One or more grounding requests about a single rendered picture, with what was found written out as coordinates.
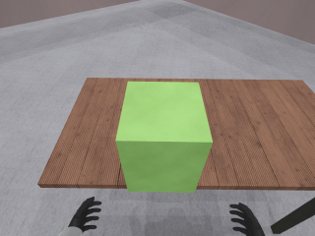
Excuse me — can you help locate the robot left hand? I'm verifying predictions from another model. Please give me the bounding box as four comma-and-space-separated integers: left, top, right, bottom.
68, 197, 102, 233

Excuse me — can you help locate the table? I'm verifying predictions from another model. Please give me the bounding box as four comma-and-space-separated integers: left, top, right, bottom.
37, 78, 315, 234

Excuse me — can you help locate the left robot forearm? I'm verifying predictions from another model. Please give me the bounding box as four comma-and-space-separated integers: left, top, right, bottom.
59, 226, 83, 236

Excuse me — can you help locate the robot right hand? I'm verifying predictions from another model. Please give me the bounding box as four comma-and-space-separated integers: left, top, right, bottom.
229, 203, 265, 236

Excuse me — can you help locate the carton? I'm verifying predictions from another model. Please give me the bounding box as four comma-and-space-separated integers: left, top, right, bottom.
115, 81, 213, 193

